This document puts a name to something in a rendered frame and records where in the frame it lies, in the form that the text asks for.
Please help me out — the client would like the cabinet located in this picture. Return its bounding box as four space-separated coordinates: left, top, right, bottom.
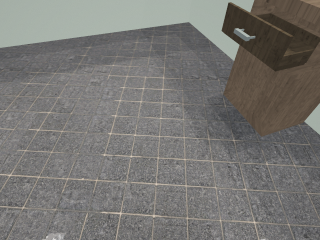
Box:
223 0 320 137

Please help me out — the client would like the drawer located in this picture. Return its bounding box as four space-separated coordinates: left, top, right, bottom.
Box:
221 2 320 72

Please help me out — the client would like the handle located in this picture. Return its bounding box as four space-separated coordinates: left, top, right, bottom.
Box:
233 28 255 41

